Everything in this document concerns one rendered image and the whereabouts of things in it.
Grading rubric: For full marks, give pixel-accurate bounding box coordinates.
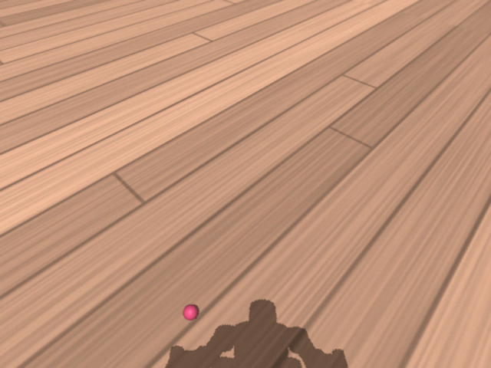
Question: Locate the ball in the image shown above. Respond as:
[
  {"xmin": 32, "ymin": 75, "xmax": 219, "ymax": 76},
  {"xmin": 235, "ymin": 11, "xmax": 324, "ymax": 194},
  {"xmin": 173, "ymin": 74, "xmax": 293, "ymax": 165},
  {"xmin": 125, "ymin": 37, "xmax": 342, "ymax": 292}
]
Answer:
[{"xmin": 183, "ymin": 304, "xmax": 198, "ymax": 320}]

